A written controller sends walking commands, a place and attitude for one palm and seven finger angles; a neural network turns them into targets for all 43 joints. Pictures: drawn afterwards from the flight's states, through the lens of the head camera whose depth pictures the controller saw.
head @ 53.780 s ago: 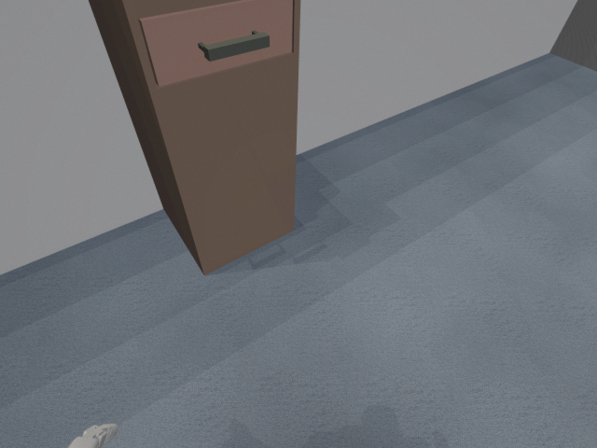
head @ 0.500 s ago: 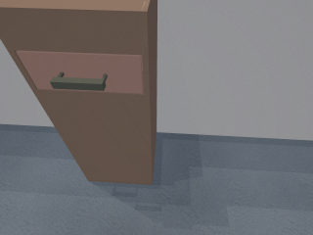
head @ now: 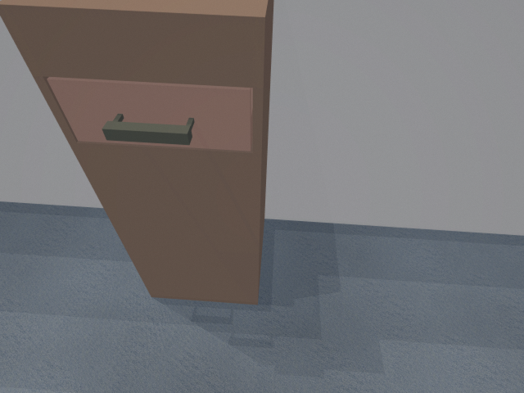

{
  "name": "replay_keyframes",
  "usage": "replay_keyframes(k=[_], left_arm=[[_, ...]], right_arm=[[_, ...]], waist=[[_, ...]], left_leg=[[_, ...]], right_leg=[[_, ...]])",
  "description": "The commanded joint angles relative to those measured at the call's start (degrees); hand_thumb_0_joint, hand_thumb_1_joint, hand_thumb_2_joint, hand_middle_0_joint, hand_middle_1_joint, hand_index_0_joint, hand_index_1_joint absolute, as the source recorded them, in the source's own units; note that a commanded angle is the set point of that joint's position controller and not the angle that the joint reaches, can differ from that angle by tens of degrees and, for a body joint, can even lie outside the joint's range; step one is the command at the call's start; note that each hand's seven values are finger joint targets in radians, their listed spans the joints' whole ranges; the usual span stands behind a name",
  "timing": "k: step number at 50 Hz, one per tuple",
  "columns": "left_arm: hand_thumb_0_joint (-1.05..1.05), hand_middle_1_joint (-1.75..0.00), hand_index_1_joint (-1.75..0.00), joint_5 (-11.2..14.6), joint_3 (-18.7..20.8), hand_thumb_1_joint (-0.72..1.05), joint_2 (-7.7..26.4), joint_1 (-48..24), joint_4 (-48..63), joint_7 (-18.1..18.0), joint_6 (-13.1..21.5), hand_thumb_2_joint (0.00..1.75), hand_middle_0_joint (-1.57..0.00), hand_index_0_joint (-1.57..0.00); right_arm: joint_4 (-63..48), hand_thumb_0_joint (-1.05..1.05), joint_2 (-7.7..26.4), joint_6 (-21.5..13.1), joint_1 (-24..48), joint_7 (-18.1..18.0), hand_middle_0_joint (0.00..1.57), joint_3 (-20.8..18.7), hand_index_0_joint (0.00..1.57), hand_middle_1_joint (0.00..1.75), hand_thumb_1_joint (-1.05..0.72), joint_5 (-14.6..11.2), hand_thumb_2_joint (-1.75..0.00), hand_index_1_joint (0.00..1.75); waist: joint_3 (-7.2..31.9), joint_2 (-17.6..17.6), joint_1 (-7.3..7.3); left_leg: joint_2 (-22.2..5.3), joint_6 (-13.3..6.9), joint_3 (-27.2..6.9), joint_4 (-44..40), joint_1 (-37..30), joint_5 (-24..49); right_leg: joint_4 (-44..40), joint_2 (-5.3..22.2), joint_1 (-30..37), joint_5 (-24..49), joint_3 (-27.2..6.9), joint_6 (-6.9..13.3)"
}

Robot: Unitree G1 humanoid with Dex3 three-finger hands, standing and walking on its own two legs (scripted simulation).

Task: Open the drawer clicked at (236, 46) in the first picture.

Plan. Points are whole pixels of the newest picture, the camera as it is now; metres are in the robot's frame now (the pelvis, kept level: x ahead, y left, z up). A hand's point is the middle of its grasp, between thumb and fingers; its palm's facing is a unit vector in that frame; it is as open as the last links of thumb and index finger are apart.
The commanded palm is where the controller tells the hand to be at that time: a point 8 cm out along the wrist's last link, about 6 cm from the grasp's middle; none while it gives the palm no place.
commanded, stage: raise the hand with hooked fingers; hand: left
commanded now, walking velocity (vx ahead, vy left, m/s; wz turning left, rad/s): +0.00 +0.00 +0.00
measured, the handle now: (151, 126) +0.56 +0.26 +0.10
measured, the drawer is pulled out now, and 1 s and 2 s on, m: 0.00 0.00 0.00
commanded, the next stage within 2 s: move the hooked fingers above the handle in 1.96 s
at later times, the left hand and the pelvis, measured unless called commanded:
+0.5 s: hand (100, 363) +0.16 +0.24 -0.02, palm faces +0.09 -0.07 -0.99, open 9.3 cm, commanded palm +0.15 +0.25 +0.05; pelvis -0.02 -0.02 -0.04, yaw +2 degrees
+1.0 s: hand (82, 257) +0.26 +0.26 +0.11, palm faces +0.14 -0.05 -0.99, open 12.3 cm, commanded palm +0.23 +0.25 +0.17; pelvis +0.02 -0.01 -0.01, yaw +2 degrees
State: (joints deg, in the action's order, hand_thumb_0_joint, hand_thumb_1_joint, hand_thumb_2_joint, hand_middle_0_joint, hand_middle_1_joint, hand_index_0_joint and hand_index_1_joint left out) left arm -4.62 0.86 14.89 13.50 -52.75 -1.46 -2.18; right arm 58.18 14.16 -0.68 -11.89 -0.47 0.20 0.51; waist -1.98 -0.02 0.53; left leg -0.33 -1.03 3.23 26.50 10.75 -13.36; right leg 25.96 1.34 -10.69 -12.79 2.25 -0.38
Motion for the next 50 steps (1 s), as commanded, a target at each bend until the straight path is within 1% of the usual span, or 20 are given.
replay_keyframes(k=[1, 2, 3, 4, 5, 7, 8, 11, 13, 16, 21, 23, 25, 28, 30, 32, 36, 41, 45, 50], left_arm=[[0.0, -0.34, -0.34, -11.6, 7.4, 0.83, 20.8, -4.3, 53.6, -10.0, 6.7, 0.87, -0.21, -0.21], [0.0, -0.36, -0.36, -13.9, -2.2, 0.81, 4.3, 8.9, 46.3, -9.7, 2.9, 0.86, -0.21, -0.21], [0.0, -0.37, -0.37, -17.5, -1.5, 0.78, 9.0, -4.2, 57.9, -11.3, 3.9, 0.85, -0.21, -0.21], [0.0, -0.39, -0.39, -22.8, 1.9, 0.76, 12.8, 2.3, 54.6, -13.3, 4.0, 0.84, -0.21, -0.21], [0.0, -0.4, -0.4, -27.5, -0.5, 0.74, 10.6, 6.3, 52.1, -15.0, 3.9, 0.83, -0.21, -0.21], [0.0, -0.43, -0.43, -37.2, -0.7, 0.69, 9.4, 11.2, 48.6, -17.6, 3.9, 0.81, -0.22, -0.22], [0.0, -0.45, -0.45, -41.2, -1.6, 0.67, 7.7, 16.6, 47.6, -18.8, 4.4, 0.8, -0.22, -0.22], [0.0, -0.5, -0.5, -50.1, 0.9, 0.6, 9.9, 20.9, 50.4, -20.9, 6.3, 0.77, -0.22, -0.22], [0.0, -0.53, -0.53, -53.7, 2.4, 0.55, 12.2, 18.5, 56.6, -22.5, 7.2, 0.75, -0.22, -0.22], [0.0, -0.57, -0.57, -57.0, 7.3, 0.48, 19.1, 8.6, 65.5, -24.8, 8.3, 0.72, -0.23, -0.23], [0.0, -0.64, -0.64, -56.4, 9.7, 0.36, 23.4, -6.7, 77.1, -27.7, 11.6, 0.67, -0.24, -0.24], [0.0, -0.68, -0.68, -54.8, 8.3, 0.32, 21.3, -4.9, 75.1, -27.5, 11.1, 0.65, -0.24, -0.24], [0.0, -0.7, -0.7, -53.6, 8.3, 0.27, 21.8, -5.4, 73.2, -26.1, 9.1, 0.63, -0.25, -0.25], [0.0, -0.75, -0.75, -50.8, 6.1, 0.2, 19.8, -1.4, 68.9, -21.6, 3.1, 0.6, -0.25, -0.25], [0.0, -0.78, -0.78, -49.2, 4.6, 0.15, 19.3, 2.3, 68.9, -17.2, -0.7, 0.58, -0.25, -0.25], [0.0, -0.81, -0.81, -47.4, 4.2, 0.11, 18.9, 3.8, 70.8, -13.1, -2.4, 0.56, -0.26, -0.26], [0.0, -0.87, -0.87, -47.1, 6.2, 0.01, 21.9, 3.4, 76.6, -8.6, -1.8, 0.52, -0.26, -0.26], [0.0, -0.94, -0.94, -49.2, 11.1, -0.1, 28.0, -6.6, 81.0, -8.8, 1.6, 0.47, -0.27, -0.27], [0.0, -1.0, -1.0, -46.6, 11.3, -0.2, 27.5, -11.5, 78.2, -8.3, 3.5, 0.43, -0.28, -0.28], [0.0, -1.08, -1.08, -43.8, 8.9, -0.31, 27.5, -17.6, 76.5, -4.0, 1.8, 0.38, -0.29, -0.29]], right_arm=[[-18.7, 0.0, 9.3, -13.4, 6.2, -3.4, 0.2, -1.4, 0.2, 0.3, -0.9, -0.7, -0.9, 0.3], [-18.8, 0.0, 4.7, -13.4, 4.4, -3.6, 0.2, -0.8, 0.2, 0.3, -0.9, -2.1, -0.9, 0.3], [-23.7, 0.0, 7.2, -13.5, 7.4, -3.3, 0.2, -1.4, 0.2, 0.3, -0.9, -1.4, -0.9, 0.3], [-24.3, 0.0, 7.9, -13.3, 6.9, -3.5, 0.2, -2.8, 0.2, 0.3, -0.9, -0.7, -0.9, 0.3], [-25.9, 0.0, 7.2, -12.9, 7.8, -3.4, 0.2, -2.6, 0.2, 0.3, -0.9, -0.3, -0.9, 0.3], [-27.9, 0.0, 7.1, -11.3, 7.3, -2.6, 0.2, -3.7, 0.2, 0.3, -0.9, 0.7, -0.9, 0.3], [-29.4, 0.0, 6.9, -10.4, 7.7, -2.0, 0.2, -4.3, 0.2, 0.3, -0.9, 1.5, -0.9, 0.3], [-32.2, 0.0, 6.3, -6.8, 9.5, 0.0, 0.2, -4.5, 0.2, 0.3, -0.9, 2.1, -0.9, 0.3], [-34.4, 0.0, 5.9, -4.9, 11.1, 0.6, 0.2, -4.0, 0.2, 0.3, -0.9, 2.7, -0.9, 0.3], [-35.9, 0.0, 5.2, -2.8, 11.8, 0.1, 0.2, -3.7, 0.2, 0.3, -0.9, 3.7, -0.9, 0.3], [-36.0, 0.0, 4.0, -1.3, 11.8, -1.0, 0.2, -3.2, 0.2, 0.3, -0.9, 4.9, -0.9, 0.3], [-35.6, 0.0, 4.1, -1.2, 11.3, -1.2, 0.2, -3.3, 0.2, 0.3, -0.9, 4.5, -0.9, 0.3], [-34.9, 0.0, 4.5, -0.5, 12.0, -1.2, 0.2, -3.1, 0.2, 0.3, -0.9, 4.0, -0.9, 0.3], [-35.0, 0.0, 4.5, 0.9, 13.6, -1.4, 0.2, -2.5, 0.2, 0.3, -0.9, 2.5, -0.9, 0.3], [-35.4, 0.0, 4.8, 1.8, 14.3, -1.4, 0.2, -2.2, 0.2, 0.3, -0.9, 1.6, -0.9, 0.3], [-35.7, 0.0, 5.0, 2.4, 14.4, -1.2, 0.2, -1.7, 0.2, 0.3, -0.9, 1.0, -0.9, 0.3], [-36.3, 0.0, 5.5, 3.0, 14.4, -1.0, 0.2, -1.0, 0.2, 0.3, -0.9, 1.3, -0.9, 0.3], [-35.5, 0.0, 5.3, 3.4, 13.8, -1.3, 0.2, -0.7, 0.2, 0.3, -0.9, 1.7, -0.9, 0.3], [-33.7, 0.0, 5.0, 3.1, 13.7, -1.6, 0.2, -1.5, 0.2, 0.3, -0.9, 0.8, -0.9, 0.3], [-33.1, 0.0, 5.7, 3.3, 14.1, -1.5, 0.2, -1.9, 0.2, 0.3, -0.9, -0.1, -0.9, 0.3]], waist=[[15.2, -18.2, 0.89], [10.9, -13.2, 0.05], [2.4, -9.9, -1.64], [5.1, -6.0, -0.51], [0.8, -0.8, -0.25], [2.3, 7.1, 1.81], [2.1, 9.2, 3.74], [5.0, 10.3, 7.2], [10.0, 6.7, 7.69], [11.8, 2.9, 6.46], [17.6, -3.2, 2.7], [17.7, -5.5, 1.92], [17.0, -7.6, 1.91], [15.1, -4.3, 3.37], [14.7, -1.7, 4.69], [14.0, 1.4, 4.84], [11.5, 0.6, 5.64], [13.2, -4.0, 5.9], [13.7, -5.3, 5.15], [15.1, -3.3, 4.7]], left_leg=[[-0.9, 2.1, -3.7, -3.0, -5.3, 17.4], [-2.1, 1.1, -4.0, -4.4, -1.7, 10.5], [-1.1, 0.7, -6.0, -4.4, 4.1, -0.3], [-0.8, -0.1, -5.6, -3.1, 6.7, -6.5], [-0.1, -0.1, -5.4, -2.1, 11.2, -11.5], [0.6, 0.2, -4.4, 0.6, 15.5, -13.6], [1.0, 0.4, -3.3, 2.3, 17.8, -13.4], [2.0, 0.4, -2.0, 6.2, 19.4, -10.2], [2.3, 0.0, -1.8, 8.3, 18.7, -8.3], [2.6, -0.6, -3.0, 10.8, 16.7, -9.4], [3.0, -1.1, -4.9, 17.4, 6.8, -5.2], [2.8, -1.1, -4.7, 17.5, 5.2, -3.0], [2.4, -0.9, -4.7, 15.7, 5.9, -0.4], [1.8, -0.7, -4.4, 11.1, 9.0, 2.0], [1.5, -0.5, -3.9, 8.5, 8.9, 4.8], [1.3, -0.6, -3.5, 6.8, 8.1, 7.0], [0.8, -0.8, -3.0, 3.9, 6.1, 10.8], [0.8, -0.5, -2.9, 2.7, 1.5, 13.2], [1.5, -0.5, -3.1, 2.0, -1.3, 15.0], [1.8, -0.6, -3.0, 0.2, -3.0, 18.1]], right_leg=[[5.8, -1.7, -6.5, 0.3, 0.9, 4.3], [5.7, -1.9, -9.2, -1.5, 1.4, 3.1], [4.8, -2.0, -11.1, -2.7, -0.2, 3.2], [4.5, -1.8, -12.7, -7.4, -0.2, 2.9], [4.6, -2.4, -16.2, -12.4, 0.0, 2.8], [5.6, -3.1, -18.2, -19.1, -0.7, 2.8], [5.8, -3.3, -19.5, -21.4, -1.8, 3.1], [5.7, -2.9, -19.6, -21.7, -7.0, 4.1], [7.7, -2.5, -19.1, -19.2, -8.2, 4.5], [8.3, -2.5, -21.3, -20.3, -9.6, 4.3], [8.7, -1.8, -27.1, -17.7, -12.4, 4.6], [9.5, -2.1, -26.3, -12.8, -10.5, 4.5], [10.7, -2.6, -23.3, -6.9, -8.4, 4.3], [10.0, -2.7, -14.9, -0.3, -5.2, 3.4], [8.6, -2.4, -9.9, 3.6, -5.3, 3.1], [7.4, -2.1, -6.5, 5.9, -5.1, 2.7], [5.0, -1.7, -3.0, 8.6, -4.3, 2.3], [3.0, -1.5, -1.0, 9.9, -4.0, 2.4], [1.9, -1.5, 0.0, 12.0, -2.9, 2.4], [0.4, -1.3, 3.2, 15.7, -2.2, 1.8]])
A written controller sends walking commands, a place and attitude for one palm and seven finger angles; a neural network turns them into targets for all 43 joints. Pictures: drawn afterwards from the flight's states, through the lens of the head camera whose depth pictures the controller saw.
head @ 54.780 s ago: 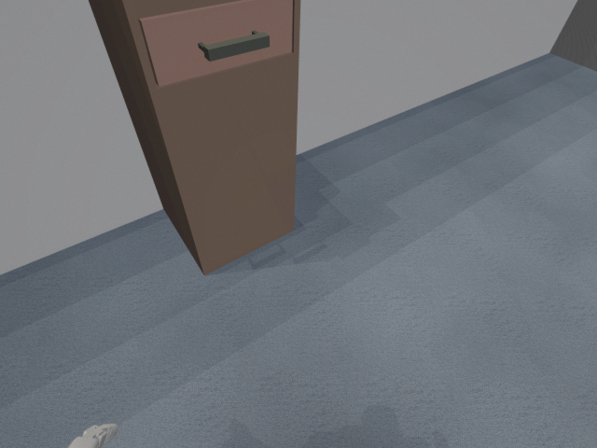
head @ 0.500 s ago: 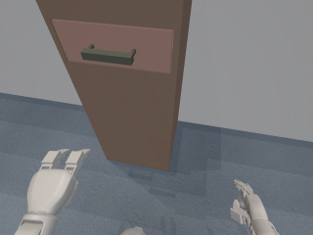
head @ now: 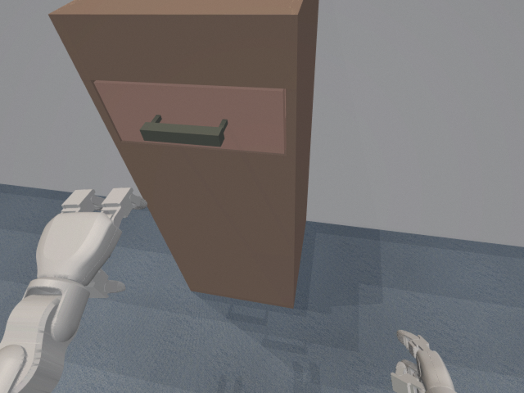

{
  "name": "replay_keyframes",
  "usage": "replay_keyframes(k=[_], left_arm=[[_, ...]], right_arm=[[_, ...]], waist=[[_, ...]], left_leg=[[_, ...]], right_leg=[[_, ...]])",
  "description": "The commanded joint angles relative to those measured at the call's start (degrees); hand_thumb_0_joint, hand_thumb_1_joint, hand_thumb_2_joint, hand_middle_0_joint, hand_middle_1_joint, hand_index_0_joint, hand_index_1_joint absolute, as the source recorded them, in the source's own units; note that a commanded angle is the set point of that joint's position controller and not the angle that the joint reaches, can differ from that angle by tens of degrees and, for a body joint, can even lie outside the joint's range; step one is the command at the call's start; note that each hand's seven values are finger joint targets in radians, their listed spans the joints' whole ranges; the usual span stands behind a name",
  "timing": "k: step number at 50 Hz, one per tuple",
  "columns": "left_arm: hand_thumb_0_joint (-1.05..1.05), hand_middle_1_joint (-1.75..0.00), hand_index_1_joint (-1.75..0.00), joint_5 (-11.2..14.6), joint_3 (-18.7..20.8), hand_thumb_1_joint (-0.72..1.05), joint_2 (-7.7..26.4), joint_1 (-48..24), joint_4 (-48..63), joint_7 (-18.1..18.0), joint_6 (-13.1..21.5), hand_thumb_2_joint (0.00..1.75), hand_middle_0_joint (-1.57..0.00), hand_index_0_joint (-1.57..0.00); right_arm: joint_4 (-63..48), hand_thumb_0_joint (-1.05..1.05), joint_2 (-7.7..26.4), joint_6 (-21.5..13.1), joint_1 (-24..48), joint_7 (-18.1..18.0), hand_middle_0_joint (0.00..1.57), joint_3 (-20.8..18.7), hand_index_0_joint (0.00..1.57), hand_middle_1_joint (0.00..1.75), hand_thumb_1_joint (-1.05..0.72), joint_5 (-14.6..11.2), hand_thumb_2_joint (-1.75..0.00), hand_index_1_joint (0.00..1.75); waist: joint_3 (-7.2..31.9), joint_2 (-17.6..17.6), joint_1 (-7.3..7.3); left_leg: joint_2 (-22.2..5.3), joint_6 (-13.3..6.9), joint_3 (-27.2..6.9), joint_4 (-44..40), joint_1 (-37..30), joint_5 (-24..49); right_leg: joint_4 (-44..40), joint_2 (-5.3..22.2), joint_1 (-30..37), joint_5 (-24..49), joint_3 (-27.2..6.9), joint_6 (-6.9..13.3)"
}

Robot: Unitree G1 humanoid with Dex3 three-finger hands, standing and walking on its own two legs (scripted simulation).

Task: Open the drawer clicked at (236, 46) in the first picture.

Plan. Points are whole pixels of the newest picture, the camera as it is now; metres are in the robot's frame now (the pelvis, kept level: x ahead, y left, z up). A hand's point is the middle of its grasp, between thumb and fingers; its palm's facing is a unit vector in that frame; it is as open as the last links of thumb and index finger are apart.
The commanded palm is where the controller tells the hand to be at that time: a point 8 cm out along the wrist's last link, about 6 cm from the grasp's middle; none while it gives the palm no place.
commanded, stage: raise the hand with hooked fingers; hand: left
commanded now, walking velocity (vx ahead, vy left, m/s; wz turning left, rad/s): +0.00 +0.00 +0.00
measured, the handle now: (186, 127) +0.55 +0.25 +0.11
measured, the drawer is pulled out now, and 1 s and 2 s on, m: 0.00 0.00 0.00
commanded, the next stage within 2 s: move the hooked fingers above the handle in 0.96 s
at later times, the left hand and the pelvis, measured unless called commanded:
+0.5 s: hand (86, 170) +0.30 +0.26 +0.23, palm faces +0.17 -0.02 -0.98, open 13.9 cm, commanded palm +0.25 +0.25 +0.28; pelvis -0.02 +0.01 +0.01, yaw +1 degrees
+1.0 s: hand (77, 183) +0.28 +0.26 +0.22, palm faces +0.18 -0.04 -0.98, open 13.9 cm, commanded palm +0.24 +0.25 +0.28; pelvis -0.04 +0.00 +0.01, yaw +1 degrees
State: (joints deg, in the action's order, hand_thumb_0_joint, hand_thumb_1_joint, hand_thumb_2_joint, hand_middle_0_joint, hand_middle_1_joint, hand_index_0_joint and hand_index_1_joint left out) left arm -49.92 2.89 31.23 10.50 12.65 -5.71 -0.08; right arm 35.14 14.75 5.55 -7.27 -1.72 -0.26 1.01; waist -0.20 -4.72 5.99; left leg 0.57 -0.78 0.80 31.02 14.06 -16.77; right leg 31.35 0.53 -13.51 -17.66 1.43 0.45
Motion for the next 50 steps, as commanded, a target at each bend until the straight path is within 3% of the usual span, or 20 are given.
replay_keyframes(k=[1, 5, 11, 14, 19, 23, 27, 30, 31, 36, 41, 46, 50], left_arm=[[0.0, -1.1, -1.1, 2.2, 7.0, -0.34, 11.3, -14.6, 10.1, 1.6, -0.9, 0.37, -0.29, -0.29], [0.0, -1.15, -1.15, 2.1, 6.2, -0.43, 13.9, -22.3, 9.7, 6.1, -2.5, 0.33, -0.29, -0.29], [0.0, -1.2, -1.2, 3.4, 10.8, -0.5, 19.5, -30.9, 8.7, 9.7, -2.4, 0.3, -0.3, -0.3], [0.0, -1.2, -1.2, 4.2, 10.3, -0.5, 19.6, -35.7, 7.3, 11.2, -2.3, 0.3, -0.3, -0.3], [0.0, -1.2, -1.2, 4.8, 6.9, -0.5, 18.5, -43.5, 1.6, 14.4, -4.5, 0.3, -0.3, -0.3], [0.0, -1.2, -1.2, 3.8, 5.1, -0.5, 19.6, -51.5, -0.1, 17.3, -5.3, 0.3, -0.3, -0.3], [0.0, -1.2, -1.2, 4.2, 4.5, -0.5, 18.1, -43.7, -3.4, 20.5, -5.3, 0.3, -0.3, -0.3], [0.0, -1.2, -1.2, 5.6, 6.8, -0.5, 19.6, -42.7, -0.2, 21.4, -3.5, 0.3, -0.3, -0.3], [0.0, -1.2, -1.2, 6.0, 8.4, -0.5, 20.8, -43.0, 1.6, 21.2, -2.6, 0.3, -0.3, -0.3], [0.0, -1.2, -1.2, 6.7, 11.8, -0.5, 23.5, -47.9, 6.6, 17.6, 1.5, 0.3, -0.3, -0.3], [0.0, -1.2, -1.2, 6.7, 12.3, -0.5, 22.5, -48.6, 2.5, 13.9, 0.9, 0.3, -0.3, -0.3], [0.0, -1.2, -1.2, 5.6, 5.8, -0.5, 17.0, -46.7, -1.7, 15.2, -3.2, 0.3, -0.3, -0.3], [0.0, -1.2, -1.2, 4.1, 2.0, -0.5, 15.9, -45.5, -0.4, 18.1, -4.7, 0.3, -0.3, -0.3]], right_arm=[[-10.2, 0.0, 5.2, -3.0, 10.1, -0.1, 0.2, -1.4, 0.2, 0.3, -0.9, -0.9, -0.9, 0.3], [-10.1, 0.0, 5.8, -2.0, 10.4, 0.1, 0.2, -0.8, 0.2, 0.3, -0.9, -1.0, -0.9, 0.3], [-10.0, 0.0, 5.7, -1.9, 11.3, 0.7, 0.2, -0.1, 0.2, 0.3, -0.9, -1.4, -0.9, 0.3], [-9.7, 0.0, 6.0, -1.7, 10.9, 1.1, 0.2, 0.0, 0.2, 0.3, -0.9, -1.5, -0.9, 0.3], [-9.4, 0.0, 6.6, -1.6, 11.4, 1.5, 0.2, 0.4, 0.2, 0.3, -0.9, -2.4, -0.9, 0.3], [-9.8, 0.0, 6.8, -1.9, 11.2, 1.5, 0.2, 0.5, 0.2, 0.3, -0.9, -2.8, -0.9, 0.3], [-10.9, 0.0, 7.0, -1.6, 10.7, 1.8, 0.2, 0.6, 0.2, 0.3, -0.9, -3.0, -0.9, 0.3], [-11.8, 0.0, 7.2, -1.7, 10.6, 2.0, 0.2, 0.4, 0.2, 0.3, -0.9, -2.8, -0.9, 0.3], [-12.2, 0.0, 7.1, -2.0, 10.7, 2.0, 0.2, 0.4, 0.2, 0.3, -0.9, -2.8, -0.9, 0.3], [-11.4, 0.0, 6.6, -3.5, 9.8, 1.6, 0.2, 0.2, 0.2, 0.3, -0.9, -2.2, -0.9, 0.3], [-9.6, 0.0, 6.6, -4.0, 9.3, 1.6, 0.2, -0.2, 0.2, 0.3, -0.9, -2.5, -0.9, 0.3], [-9.6, 0.0, 6.9, -3.3, 10.3, 1.7, 0.2, -0.2, 0.2, 0.3, -0.9, -3.2, -0.9, 0.3], [-10.5, 0.0, 6.9, -2.7, 10.7, 1.6, 0.2, 0.3, 0.2, 0.3, -0.9, -3.2, -0.9, 0.3]], waist=[[12.9, 2.7, -0.84], [11.9, 3.1, -1.05], [14.0, 0.6, 0.05], [14.2, 0.9, -0.17], [11.2, 0.9, -1.02], [12.9, 1.5, -1.31], [12.6, 4.1, -0.38], [11.5, 4.1, -0.11], [12.6, 4.6, 0.06], [13.2, -0.3, 0.07], [12.4, -1.2, 0.17], [11.5, 1.4, -0.67], [11.1, 2.4, -1.12]], left_leg=[[0.9, -0.8, -0.7, -4.5, -6.1, 21.7], [0.9, -0.6, -0.5, -6.7, -5.8, 21.1], [0.9, -0.3, -0.8, -7.8, -7.8, 23.3], [0.9, -0.2, -0.8, -8.8, -7.7, 23.1], [0.8, 0.1, -0.6, -10.2, -6.4, 18.7], [0.8, -0.1, -0.9, -10.9, -6.6, 14.8], [1.0, -0.5, -0.3, -10.8, -5.4, 13.6], [0.9, -0.7, -0.2, -10.8, -4.6, 12.2], [0.9, -0.7, -0.2, -10.6, -4.9, 12.0], [1.0, -0.7, -1.0, -10.5, -6.7, 11.7], [0.8, 0.0, -1.2, -11.0, -5.9, 11.1], [0.8, 0.1, -0.5, -11.2, -4.9, 9.2], [0.8, -0.4, -0.7, -11.7, -4.4, 6.6]], right_leg=[[-5.4, -0.6, 6.7, 21.1, -1.4, 1.0], [-6.5, -0.5, 7.6, 19.9, -0.7, 0.8], [-7.7, -0.9, 10.6, 20.4, -0.8, 1.2], [-8.2, -0.7, 10.7, 19.9, -0.4, 1.1], [-9.5, -0.7, 8.6, 15.3, 0.0, 1.2], [-9.9, -0.7, 7.8, 10.5, -0.1, 1.3], [-9.5, -0.5, 8.3, 10.1, -0.1, 1.3], [-9.4, -0.4, 7.8, 9.6, -0.2, 1.1], [-9.6, -0.7, 8.4, 9.0, -0.4, 1.1], [-10.2, -1.0, 7.1, 6.6, -0.4, 1.2], [-10.6, -1.0, 6.8, 5.5, -0.6, 1.5], [-10.5, -0.8, 5.9, 5.0, -0.6, 1.3], [-10.0, -0.5, 5.3, 3.1, -0.3, 1.1]])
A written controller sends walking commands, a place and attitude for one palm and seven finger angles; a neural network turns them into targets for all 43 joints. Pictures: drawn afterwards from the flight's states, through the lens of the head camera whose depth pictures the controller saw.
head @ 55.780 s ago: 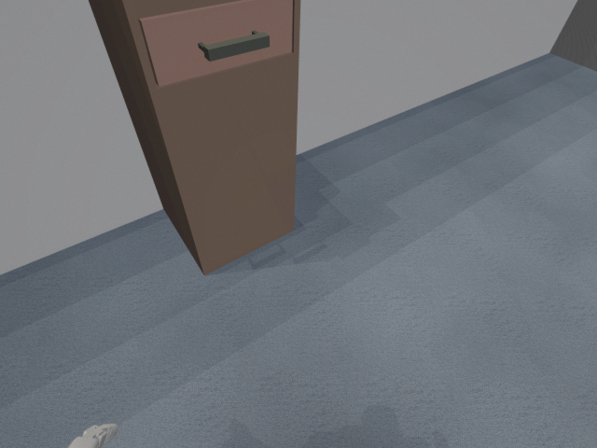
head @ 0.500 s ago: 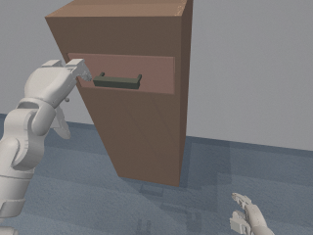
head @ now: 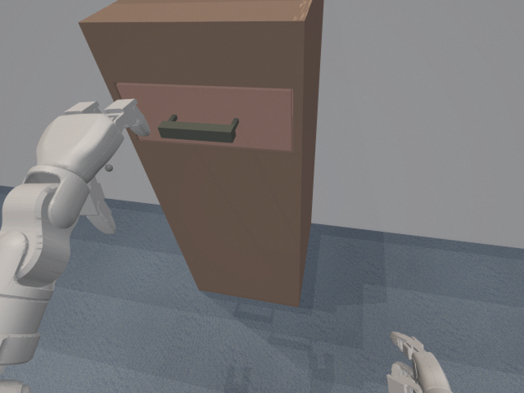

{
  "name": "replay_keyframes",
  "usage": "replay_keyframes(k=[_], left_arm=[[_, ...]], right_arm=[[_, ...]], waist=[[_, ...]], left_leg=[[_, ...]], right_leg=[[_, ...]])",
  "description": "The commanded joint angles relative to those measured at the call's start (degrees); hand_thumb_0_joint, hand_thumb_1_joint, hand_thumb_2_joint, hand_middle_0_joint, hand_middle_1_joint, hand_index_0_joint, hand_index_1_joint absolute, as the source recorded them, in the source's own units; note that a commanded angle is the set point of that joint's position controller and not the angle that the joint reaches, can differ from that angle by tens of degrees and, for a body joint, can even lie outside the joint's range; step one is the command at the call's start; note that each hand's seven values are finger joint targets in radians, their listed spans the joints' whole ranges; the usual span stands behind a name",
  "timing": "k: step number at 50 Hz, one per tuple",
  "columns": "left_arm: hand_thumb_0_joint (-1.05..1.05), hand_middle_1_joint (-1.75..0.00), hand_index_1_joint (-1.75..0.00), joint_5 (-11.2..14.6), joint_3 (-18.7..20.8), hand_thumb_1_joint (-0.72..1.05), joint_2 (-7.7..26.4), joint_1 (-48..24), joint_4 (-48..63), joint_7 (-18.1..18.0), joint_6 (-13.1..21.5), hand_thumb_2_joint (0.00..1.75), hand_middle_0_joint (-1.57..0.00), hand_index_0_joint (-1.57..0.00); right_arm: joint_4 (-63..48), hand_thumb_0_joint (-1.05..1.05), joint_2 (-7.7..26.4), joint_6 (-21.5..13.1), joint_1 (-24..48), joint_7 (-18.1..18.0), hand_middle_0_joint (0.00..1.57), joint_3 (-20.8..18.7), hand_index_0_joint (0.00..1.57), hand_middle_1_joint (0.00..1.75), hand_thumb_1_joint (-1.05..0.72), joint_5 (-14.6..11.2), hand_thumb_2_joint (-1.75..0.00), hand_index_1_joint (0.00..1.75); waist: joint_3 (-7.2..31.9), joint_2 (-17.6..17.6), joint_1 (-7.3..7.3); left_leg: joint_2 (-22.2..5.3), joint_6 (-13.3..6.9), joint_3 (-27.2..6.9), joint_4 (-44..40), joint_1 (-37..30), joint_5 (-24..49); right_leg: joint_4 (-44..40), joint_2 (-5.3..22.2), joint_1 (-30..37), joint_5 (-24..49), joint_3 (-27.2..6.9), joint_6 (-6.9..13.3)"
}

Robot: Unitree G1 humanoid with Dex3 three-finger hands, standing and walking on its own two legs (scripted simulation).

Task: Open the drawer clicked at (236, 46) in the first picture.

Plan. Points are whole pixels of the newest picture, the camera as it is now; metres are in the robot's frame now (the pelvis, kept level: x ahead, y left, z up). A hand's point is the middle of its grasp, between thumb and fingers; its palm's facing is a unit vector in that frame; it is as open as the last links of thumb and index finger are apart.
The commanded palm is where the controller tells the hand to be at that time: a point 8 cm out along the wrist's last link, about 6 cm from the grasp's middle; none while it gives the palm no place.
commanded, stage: move the hooked fingers above the handle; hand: left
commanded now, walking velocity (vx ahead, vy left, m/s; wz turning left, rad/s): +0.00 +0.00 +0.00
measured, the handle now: (200, 125) +0.60 +0.24 +0.10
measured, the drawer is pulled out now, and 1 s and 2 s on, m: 0.00 0.00 0.00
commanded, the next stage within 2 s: none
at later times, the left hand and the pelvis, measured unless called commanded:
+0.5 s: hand (146, 166) +0.37 +0.23 +0.18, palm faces +0.03 -0.02 -1.00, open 13.9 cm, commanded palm +0.35 +0.23 +0.25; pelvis +0.01 -0.01 +0.00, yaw +0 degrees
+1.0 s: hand (178, 152) +0.44 +0.22 +0.15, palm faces -0.05 -0.02 -1.00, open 13.9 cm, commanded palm +0.43 +0.23 +0.23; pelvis +0.04 +0.00 +0.00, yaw +0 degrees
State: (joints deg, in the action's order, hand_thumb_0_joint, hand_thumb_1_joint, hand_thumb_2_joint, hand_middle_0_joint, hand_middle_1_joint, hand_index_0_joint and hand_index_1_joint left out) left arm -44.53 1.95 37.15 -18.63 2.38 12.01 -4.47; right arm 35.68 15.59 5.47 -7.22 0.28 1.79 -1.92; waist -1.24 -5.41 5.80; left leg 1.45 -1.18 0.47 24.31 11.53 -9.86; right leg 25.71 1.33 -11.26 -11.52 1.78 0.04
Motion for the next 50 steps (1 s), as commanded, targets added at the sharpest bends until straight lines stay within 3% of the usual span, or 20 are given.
replay_keyframes(k=[1, 5, 6, 11, 15, 18, 24, 25, 26, 31, 33, 37, 41, 45, 48, 50], left_arm=[[0.0, -1.2, -1.2, -1.1, 3.4, -0.5, 10.2, -16.4, 10.8, 1.0, 0.0, 0.3, -0.3, -0.3], [0.0, -1.2, -1.2, -1.2, 9.2, -0.5, 16.5, -19.0, 11.6, 1.2, 2.9, 0.3, -0.3, -0.3], [0.0, -1.2, -1.2, -0.6, 12.4, -0.5, 19.3, -19.9, 11.5, 0.7, 4.0, 0.3, -0.3, -0.3], [0.0, -1.2, -1.2, 0.7, 11.3, -0.5, 16.7, -25.1, 8.5, -1.8, 6.8, 0.3, -0.3, -0.3], [0.0, -1.2, -1.2, -0.7, 5.7, -0.5, 11.2, -24.0, 1.4, -2.3, 4.4, 0.3, -0.3, -0.3], [0.0, -1.2, -1.2, -2.2, 1.1, -0.5, 8.1, -24.4, 0.8, -1.1, 2.7, 0.3, -0.3, -0.3], [0.0, -1.2, -1.2, -3.5, 2.6, -0.5, 11.6, -29.4, 0.6, -0.1, 4.4, 0.3, -0.3, -0.3], [0.0, -1.2, -1.2, -3.1, 3.7, -0.5, 12.8, -31.3, 0.7, -0.4, 5.4, 0.3, -0.3, -0.3], [0.0, -1.2, -1.2, -2.6, 6.9, -0.5, 16.0, -32.2, 0.2, -1.0, 6.5, 0.3, -0.3, -0.3], [0.0, -1.2, -1.2, -2.4, 10.7, -0.5, 18.6, -36.0, -5.5, -4.6, 9.4, 0.3, -0.3, -0.3], [0.0, -1.2, -1.2, -2.9, 7.7, -0.5, 15.1, -36.4, -7.7, -5.6, 8.7, 0.3, -0.3, -0.3], [0.0, -1.2, -1.2, -4.4, 4.1, -0.5, 12.0, -33.7, -11.8, -5.0, 5.6, 0.3, -0.3, -0.3], [0.0, -1.2, -1.2, -5.1, -1.8, -0.5, 7.4, -33.7, -14.6, -2.1, 3.4, 0.3, -0.3, -0.3], [0.0, -1.2, -1.2, -5.3, 0.4, -0.5, 11.3, -38.6, -10.3, -1.2, 5.9, 0.3, -0.3, -0.3], [0.0, -1.2, -1.2, -4.6, 4.3, -0.5, 14.4, -41.0, -8.7, -3.1, 9.3, 0.3, -0.3, -0.3], [0.0, -1.2, -1.2, -4.4, 5.1, -0.5, 14.5, -44.5, -8.3, -4.9, 10.8, 0.3, -0.3, -0.3]], right_arm=[[-11.4, 0.0, 6.1, -2.9, 10.8, -0.5, 0.2, -1.7, 0.2, 0.3, -0.9, -0.4, -0.9, 0.3], [-10.7, 0.0, 6.1, -2.9, 9.7, -1.4, 0.2, -1.4, 0.2, 0.3, -0.9, 0.5, -0.9, 0.3], [-10.4, 0.0, 6.3, -3.2, 9.4, -1.5, 0.2, -1.4, 0.2, 0.3, -0.9, 0.5, -0.9, 0.3], [-9.2, 0.0, 5.6, -3.7, 8.5, -1.5, 0.2, -1.7, 0.2, 0.3, -0.9, 0.4, -0.9, 0.3], [-8.6, 0.0, 6.0, -2.6, 7.4, -1.0, 0.2, -1.9, 0.2, 0.3, -0.9, 0.2, -0.9, 0.3], [-9.3, 0.0, 6.3, -2.0, 7.8, -0.6, 0.2, -2.1, 0.2, 0.3, -0.9, -0.1, -0.9, 0.3], [-9.5, 0.0, 6.6, -1.4, 6.7, -1.5, 0.2, -2.2, 0.2, 0.3, -0.9, 0.0, -0.9, 0.3], [-9.4, 0.0, 6.6, -1.5, 6.2, -1.7, 0.2, -2.3, 0.2, 0.3, -0.9, 0.1, -0.9, 0.3], [-9.2, 0.0, 6.8, -1.8, 5.9, -2.0, 0.2, -2.4, 0.2, 0.3, -0.9, 0.1, -0.9, 0.3], [-7.8, 0.0, 6.5, -1.6, 3.7, -2.5, 0.2, -2.8, 0.2, 0.3, -0.9, 0.1, -0.9, 0.3], [-7.7, 0.0, 6.2, -1.3, 3.0, -2.1, 0.2, -3.0, 0.2, 0.3, -0.9, 0.0, -0.9, 0.3], [-8.4, 0.0, 7.0, -0.1, 2.6, -1.4, 0.2, -3.5, 0.2, 0.3, -0.9, -0.4, -0.9, 0.3], [-9.1, 0.0, 7.5, 1.3, 2.2, -1.5, 0.2, -3.7, 0.2, 0.3, -0.9, -1.0, -0.9, 0.3], [-9.3, 0.0, 7.4, 1.4, 1.4, -2.3, 0.2, -3.9, 0.2, 0.3, -0.9, -0.7, -0.9, 0.3], [-8.8, 0.0, 7.0, 1.0, 0.1, -2.8, 0.2, -4.2, 0.2, 0.3, -0.9, -0.4, -0.9, 0.3], [-8.2, 0.0, 6.5, 0.8, -1.0, -2.8, 0.2, -4.5, 0.2, 0.3, -0.9, -0.2, -0.9, 0.3]], waist=[[12.2, 3.8, -1.1], [13.8, 5.2, -0.86], [14.0, 5.2, -0.61], [13.7, -0.8, -1.0], [12.2, 1.9, -1.7], [13.1, 2.6, -2.2], [17.0, 5.1, -2.9], [17.4, 4.9, -2.92], [17.9, 5.5, -2.54], [20.0, 1.4, -1.88], [19.3, 0.9, -2.29], [19.9, 3.3, -2.43], [18.1, 7.1, -4.3], [21.9, 6.2, -4.49], [23.8, 3.1, -4.17], [25.0, 1.4, -4.17]], left_leg=[[-0.1, -0.1, -0.4, -4.8, -2.2, -0.5], [0.2, -0.6, -0.5, -3.9, -2.7, 1.7], [0.2, -0.5, -0.6, -3.6, -2.6, 1.8], [0.2, 0.2, -0.7, -3.4, -4.2, 6.0], [0.1, 0.4, -0.2, -3.7, -2.4, 5.5], [0.1, 0.3, 0.1, -3.7, -2.2, 4.7], [0.5, -0.5, 0.0, -2.8, -2.8, 5.5], [0.5, -0.6, -0.1, -2.7, -3.1, 6.0], [0.6, -0.7, -0.1, -2.4, -2.7, 5.7], [0.7, -0.3, 0.0, -1.6, -2.5, 10.6], [0.4, -0.2, 0.2, -1.3, -2.5, 12.2], [0.3, -0.4, 1.0, -0.6, -1.7, 13.5], [0.3, -0.7, 1.0, -0.4, -1.2, 12.3], [0.6, -1.4, 0.5, 0.9, -3.2, 13.6], [0.6, -1.4, 0.0, 2.0, -4.8, 17.0], [0.3, -1.0, -0.2, 2.7, -5.9, 20.4]], right_leg=[[-4.6, -1.6, 3.1, -3.0, -0.7, 1.5], [-4.7, -1.2, 4.2, -1.3, -0.8, 1.3], [-5.1, -1.5, 4.7, -1.4, -0.9, 1.3], [-5.1, -1.8, 3.5, 1.4, -0.3, 1.9], [-5.2, -1.4, 2.2, 1.7, 0.0, 1.8], [-4.8, -1.3, 2.2, 1.3, 0.0, 1.9], [-4.3, -1.1, 3.4, 3.5, -0.4, 1.7], [-4.2, -1.1, 3.6, 4.0, -0.4, 1.7], [-4.4, -1.3, 4.4, 3.6, -0.6, 1.7], [-3.4, -1.5, 5.3, 7.4, -0.4, 2.2], [-2.8, -1.4, 4.1, 9.0, -0.2, 2.2], [-2.1, -1.4, 4.1, 11.2, -0.4, 2.1], [-2.1, -1.7, 2.1, 10.7, -0.2, 2.0], [-1.1, -1.8, 2.3, 12.7, -0.8, 1.9], [-0.1, -2.2, 1.9, 14.0, -0.7, 2.2], [0.5, -2.3, 1.0, 15.1, -0.5, 2.3]])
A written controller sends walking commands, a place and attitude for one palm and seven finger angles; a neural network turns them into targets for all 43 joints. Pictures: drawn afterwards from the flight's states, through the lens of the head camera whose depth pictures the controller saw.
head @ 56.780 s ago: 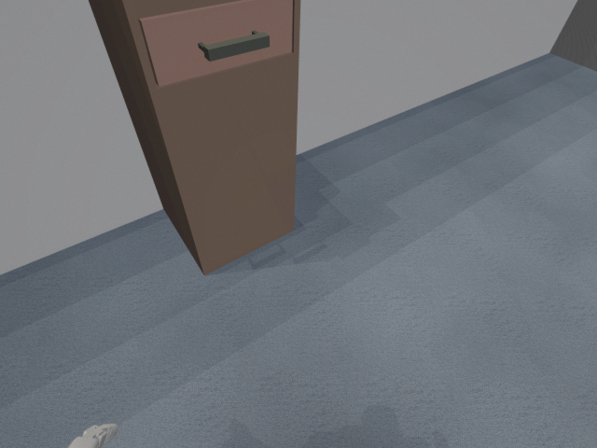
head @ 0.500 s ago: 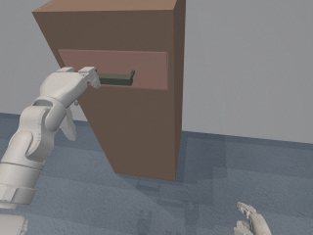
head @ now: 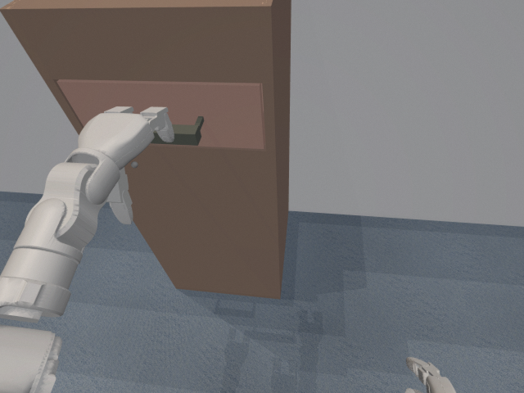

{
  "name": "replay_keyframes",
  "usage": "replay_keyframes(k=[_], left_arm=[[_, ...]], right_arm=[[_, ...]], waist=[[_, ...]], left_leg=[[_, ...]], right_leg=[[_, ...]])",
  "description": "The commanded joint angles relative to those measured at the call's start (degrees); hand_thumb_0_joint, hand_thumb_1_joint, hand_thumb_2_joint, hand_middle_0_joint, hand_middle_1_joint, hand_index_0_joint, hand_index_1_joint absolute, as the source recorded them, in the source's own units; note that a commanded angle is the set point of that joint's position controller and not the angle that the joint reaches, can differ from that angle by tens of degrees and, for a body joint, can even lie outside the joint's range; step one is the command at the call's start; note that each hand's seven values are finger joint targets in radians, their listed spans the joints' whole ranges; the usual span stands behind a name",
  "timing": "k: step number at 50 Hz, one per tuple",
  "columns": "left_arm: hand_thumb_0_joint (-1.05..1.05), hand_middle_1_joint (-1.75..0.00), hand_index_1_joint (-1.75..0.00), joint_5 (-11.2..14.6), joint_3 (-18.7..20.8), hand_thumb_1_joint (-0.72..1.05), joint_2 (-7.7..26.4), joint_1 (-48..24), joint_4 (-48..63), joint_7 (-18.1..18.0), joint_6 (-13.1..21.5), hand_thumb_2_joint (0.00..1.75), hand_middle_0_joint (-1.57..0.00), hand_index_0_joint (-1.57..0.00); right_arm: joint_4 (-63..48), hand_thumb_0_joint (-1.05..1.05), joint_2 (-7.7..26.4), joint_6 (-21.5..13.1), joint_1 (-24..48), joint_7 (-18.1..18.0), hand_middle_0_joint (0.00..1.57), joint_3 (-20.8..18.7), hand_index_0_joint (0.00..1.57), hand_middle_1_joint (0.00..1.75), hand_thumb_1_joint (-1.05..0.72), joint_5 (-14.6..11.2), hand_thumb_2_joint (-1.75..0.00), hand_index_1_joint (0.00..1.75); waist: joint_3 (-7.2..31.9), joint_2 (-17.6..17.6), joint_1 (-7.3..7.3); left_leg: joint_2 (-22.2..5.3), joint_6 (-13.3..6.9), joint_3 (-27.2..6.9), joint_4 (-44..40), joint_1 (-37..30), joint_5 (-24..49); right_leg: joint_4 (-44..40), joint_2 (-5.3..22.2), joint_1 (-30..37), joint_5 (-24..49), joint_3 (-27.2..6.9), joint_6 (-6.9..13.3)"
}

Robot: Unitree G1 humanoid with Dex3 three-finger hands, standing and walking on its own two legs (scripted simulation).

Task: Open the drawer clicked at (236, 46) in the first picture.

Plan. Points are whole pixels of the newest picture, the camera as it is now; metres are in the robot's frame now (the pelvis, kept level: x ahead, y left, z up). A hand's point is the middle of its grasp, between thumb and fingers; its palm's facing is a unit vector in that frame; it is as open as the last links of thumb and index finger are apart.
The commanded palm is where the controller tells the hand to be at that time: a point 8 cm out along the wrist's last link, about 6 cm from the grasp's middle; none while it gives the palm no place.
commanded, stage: move the hooked fingers above the handle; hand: left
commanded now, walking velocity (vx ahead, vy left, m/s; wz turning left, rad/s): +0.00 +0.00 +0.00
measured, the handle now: (160, 126) +0.55 +0.24 +0.10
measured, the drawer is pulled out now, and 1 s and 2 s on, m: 0.00 0.00 0.00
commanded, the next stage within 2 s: none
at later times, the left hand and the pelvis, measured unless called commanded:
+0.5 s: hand (173, 138) +0.47 +0.19 +0.14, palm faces -0.07 -0.04 -1.00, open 13.9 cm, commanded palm +0.47 +0.23 +0.22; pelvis +0.01 +0.00 -0.01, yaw -1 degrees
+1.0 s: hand (157, 131) +0.48 +0.21 +0.15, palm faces -0.04 -0.02 -1.00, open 13.8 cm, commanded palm +0.48 +0.24 +0.22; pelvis +0.01 +0.00 -0.01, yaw -1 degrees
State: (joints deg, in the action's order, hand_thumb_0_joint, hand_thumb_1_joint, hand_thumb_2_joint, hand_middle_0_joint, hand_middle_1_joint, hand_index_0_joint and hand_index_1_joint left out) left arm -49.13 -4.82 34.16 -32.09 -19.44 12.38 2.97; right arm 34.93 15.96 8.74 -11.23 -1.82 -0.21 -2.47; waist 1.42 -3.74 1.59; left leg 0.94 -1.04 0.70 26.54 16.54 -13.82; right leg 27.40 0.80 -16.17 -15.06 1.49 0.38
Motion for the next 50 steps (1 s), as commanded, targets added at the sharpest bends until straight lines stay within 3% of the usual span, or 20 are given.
replay_keyframes(k=[1, 6, 8, 10, 11, 16, 20, 21, 26, 29, 31, 32, 33, 35, 37, 41, 44, 46, 48, 50], left_arm=[[0.0, -1.2, -1.2, 0.5, 13.1, -0.5, 18.5, -31.7, 12.0, -6.4, 3.5, 0.3, -0.3, -0.3], [0.0, -1.2, -1.2, -1.7, 13.0, -0.5, 18.1, -32.9, -0.7, -10.1, -0.3, 0.3, -0.3, -0.3], [0.0, -1.2, -1.2, -3.2, 9.1, -0.5, 15.6, -33.7, -6.0, -9.8, -2.8, 0.3, -0.3, -0.3], [0.0, -1.2, -1.2, -4.8, 6.1, -0.5, 14.3, -34.7, -7.7, -8.4, -4.2, 0.3, -0.3, -0.3], [0.0, -1.2, -1.2, -4.9, 2.8, -0.5, 11.0, -35.7, -7.8, -7.2, -4.6, 0.3, -0.3, -0.3], [0.0, -1.2, -1.2, -3.3, -1.4, -0.5, 7.7, -41.2, -2.6, -2.8, -0.5, 0.3, -0.3, -0.3], [0.0, -1.2, -1.2, -1.8, 3.4, -0.5, 11.9, -45.8, -4.7, -3.7, 4.3, 0.3, -0.3, -0.3], [0.0, -1.2, -1.2, -1.4, 6.8, -0.5, 15.2, -46.7, -5.6, -4.9, 5.4, 0.3, -0.3, -0.3], [0.0, -1.2, -1.2, -5.0, 15.6, -0.5, 25.4, -49.1, -14.6, -13.1, 4.9, 0.3, -0.3, -0.3], [0.0, -1.2, -1.2, -7.8, 13.6, -0.5, 25.1, -48.8, -20.2, -15.9, 1.2, 0.3, -0.3, -0.3], [0.0, -1.2, -1.2, -9.4, 14.1, -0.5, 26.1, -46.5, -22.7, -15.0, -0.5, 0.3, -0.3, -0.3], [0.0, -1.2, -1.2, -9.7, 11.9, -0.5, 24.1, -45.5, -23.7, -13.9, -1.3, 0.3, -0.3, -0.3], [0.0, -1.2, -1.2, -9.3, 9.9, -0.5, 21.7, -43.6, -22.9, -12.2, -1.6, 0.3, -0.3, -0.3], [0.0, -1.2, -1.2, -8.4, 11.8, -0.5, 23.7, -41.3, -23.8, -10.4, -1.2, 0.3, -0.3, -0.3], [0.0, -1.2, -1.2, -7.1, 9.5, -0.5, 21.9, -41.9, -24.2, -8.4, -0.5, 0.3, -0.3, -0.3], [0.0, -1.2, -1.2, -6.0, 4.5, -0.5, 16.5, -47.1, -14.7, -5.7, 5.3, 0.3, -0.3, -0.3], [0.0, -1.2, -1.2, -5.2, 4.8, -0.5, 16.6, -51.2, -9.8, -6.4, 9.1, 0.3, -0.3, -0.3], [0.0, -1.2, -1.2, -3.7, 5.7, -0.5, 16.9, -53.8, -8.7, -7.6, 10.6, 0.3, -0.3, -0.3], [0.0, -1.2, -1.2, -3.7, 10.7, -0.5, 21.9, -53.0, -12.4, -10.0, 10.0, 0.3, -0.3, -0.3], [0.0, -1.2, -1.2, -4.5, 11.9, -0.5, 23.4, -53.0, -17.2, -12.1, 8.1, 0.3, -0.3, -0.3]], right_arm=[[-7.0, 0.0, 6.4, -2.5, 2.6, -0.6, 0.2, -2.4, 0.2, 0.3, -0.9, 0.5, -0.9, 0.3], [-4.8, 0.0, 6.7, -1.6, 1.5, -0.1, 0.2, -2.4, 0.2, 0.3, -0.9, 0.4, -0.9, 0.3], [-4.5, 0.0, 6.8, -1.0, 1.4, 0.0, 0.2, -2.2, 0.2, 0.3, -0.9, 0.1, -0.9, 0.3], [-4.9, 0.0, 7.3, -0.3, 0.9, 0.0, 0.2, -2.3, 0.2, 0.3, -0.9, -0.1, -0.9, 0.3], [-5.5, 0.0, 7.2, -0.1, 1.1, -0.2, 0.2, -2.6, 0.2, 0.3, -0.9, -0.3, -0.9, 0.3], [-6.0, 0.0, 7.2, -0.1, -1.1, -1.3, 0.2, -3.3, 0.2, 0.3, -0.9, 0.0, -0.9, 0.3], [-4.3, 0.0, 6.9, -0.2, -3.5, -2.1, 0.2, -3.5, 0.2, 0.3, -0.9, 0.1, -0.9, 0.3], [-3.9, 0.0, 7.1, -0.3, -4.1, -2.3, 0.2, -3.5, 0.2, 0.3, -0.9, 0.2, -0.9, 0.3], [-2.6, 0.0, 6.6, -0.3, -6.0, -1.9, 0.2, -3.0, 0.2, 0.3, -0.9, 0.6, -0.9, 0.3], [-2.3, 0.0, 6.9, -0.2, -6.6, -1.4, 0.2, -3.0, 0.2, 0.3, -0.9, 0.7, -0.9, 0.3], [-3.0, 0.0, 7.3, 0.5, -6.7, -1.2, 0.2, -3.4, 0.2, 0.3, -0.9, 0.8, -0.9, 0.3], [-3.0, 0.0, 7.5, 0.8, -7.2, -1.0, 0.2, -3.6, 0.2, 0.3, -0.9, 0.8, -0.9, 0.3], [-3.5, 0.0, 7.7, 1.1, -7.7, -0.9, 0.2, -3.9, 0.2, 0.3, -0.9, 0.5, -0.9, 0.3], [-3.4, 0.0, 8.3, 2.0, -7.6, -1.3, 0.2, -3.9, 0.2, 0.3, -0.9, 0.2, -0.9, 0.3], [-3.9, 0.0, 8.7, 2.3, -7.3, -2.1, 0.2, -3.7, 0.2, 0.3, -0.9, -0.4, -0.9, 0.3], [-4.4, 0.0, 7.9, 1.5, -7.6, -3.1, 0.2, -4.5, 0.2, 0.3, -0.9, -0.4, -0.9, 0.3], [-3.2, 0.0, 7.4, 0.6, -8.9, -3.4, 0.2, -5.1, 0.2, 0.3, -0.9, 0.0, -0.9, 0.3], [-2.3, 0.0, 7.3, 0.1, -9.8, -3.3, 0.2, -5.3, 0.2, 0.3, -0.9, 0.2, -0.9, 0.3], [-1.5, 0.0, 7.7, -0.2, -9.9, -2.9, 0.2, -5.1, 0.2, 0.3, -0.9, 0.2, -0.9, 0.3], [-0.9, 0.0, 7.6, -0.3, -9.8, -2.5, 0.2, -4.4, 0.2, 0.3, -0.9, 0.2, -0.9, 0.3]], waist=[[21.8, -1.0, 0.16], [20.5, 1.2, 0.17], [18.8, 2.6, -0.59], [20.5, 2.6, -1.19], [21.2, 3.8, -2.27], [24.0, 3.8, -4.94], [22.0, 1.8, -4.69], [21.9, 2.0, -4.1], [25.5, 1.2, -1.62], [27.4, 0.5, -1.52], [31.6, 0.7, -1.04], [31.9, 0.9, -1.84], [31.5, 1.6, -2.2], [27.8, 5.5, -2.26], [23.8, 8.7, -3.85], [23.0, 3.5, -5.99], [25.0, -2.3, -6.66], [25.2, -3.9, -6.98], [24.6, -3.5, -5.85], [23.4, -2.8, -5.47]], left_leg=[[0.8, -0.9, -0.4, 0.6, -10.2, 24.8], [0.5, -0.4, 0.5, 0.8, -6.2, 24.1], [0.3, -0.5, 0.8, 0.5, -4.7, 21.1], [0.2, -0.7, 0.7, 0.8, -4.9, 21.0], [0.4, -1.0, 0.9, 1.4, -5.7, 21.0], [0.6, -1.9, -0.3, 3.3, -9.8, 22.8], [0.6, -1.6, -0.7, 4.1, -9.3, 22.3], [0.7, -1.5, -0.5, 4.1, -7.9, 21.9], [0.7, -0.8, 0.4, 4.9, -0.6, 23.9], [0.2, -0.5, 1.5, 4.9, 1.1, 23.8], [0.2, -0.7, 2.0, 5.4, 0.6, 26.6], [-0.1, -1.0, 2.2, 5.5, 0.0, 26.7], [-0.2, -1.3, 2.3, 5.4, -0.5, 26.8], [-0.2, -1.7, 2.7, 4.7, 1.1, 23.3], [0.1, -2.2, 2.7, 3.6, 3.2, 18.3], [0.2, -2.6, 2.0, 3.8, -1.7, 16.6], [0.4, -2.5, 1.1, 4.8, -6.4, 17.6], [0.4, -2.2, 0.5, 5.4, -7.5, 19.0], [0.4, -1.7, 0.3, 5.3, -5.5, 18.4], [0.3, -1.2, 0.2, 5.0, -2.3, 18.5]], right_leg=[[-1.3, -1.9, 5.8, 18.2, 0.0, 2.1], [-0.7, -2.0, 5.5, 18.4, 0.4, 2.2], [-0.7, -1.9, 4.2, 17.1, 0.4, 2.0], [-0.3, -1.8, 4.1, 17.2, 0.3, 2.1], [-0.5, -1.8, 3.8, 17.4, 0.1, 2.0], [0.3, -2.0, 0.9, 18.5, -0.5, 1.7], [0.9, -2.2, -1.9, 17.6, -0.5, 1.9], [0.9, -2.3, -1.0, 17.5, -0.3, 2.0], [3.4, -2.3, 3.0, 20.5, -0.6, 2.2], [4.1, -2.2, 4.3, 22.3, -0.8, 1.9], [4.5, -2.3, 7.6, 25.4, -1.2, 1.9], [4.5, -2.1, 7.2, 26.3, -1.3, 1.5], [4.0, -2.1, 6.7, 26.4, -1.3, 1.3], [2.9, -2.2, 6.6, 25.2, -1.4, 1.0], [1.6, -1.9, 6.6, 23.7, -1.7, 0.5], [0.1, -2.1, 2.1, 19.1, -2.2, 1.0], [0.3, -2.5, -1.7, 16.9, -2.4, 1.4], [0.4, -2.8, -3.2, 16.1, -2.0, 1.8], [1.2, -2.8, -3.0, 15.6, -1.6, 1.9], [2.0, -2.7, -2.8, 15.6, -0.9, 2.0]])
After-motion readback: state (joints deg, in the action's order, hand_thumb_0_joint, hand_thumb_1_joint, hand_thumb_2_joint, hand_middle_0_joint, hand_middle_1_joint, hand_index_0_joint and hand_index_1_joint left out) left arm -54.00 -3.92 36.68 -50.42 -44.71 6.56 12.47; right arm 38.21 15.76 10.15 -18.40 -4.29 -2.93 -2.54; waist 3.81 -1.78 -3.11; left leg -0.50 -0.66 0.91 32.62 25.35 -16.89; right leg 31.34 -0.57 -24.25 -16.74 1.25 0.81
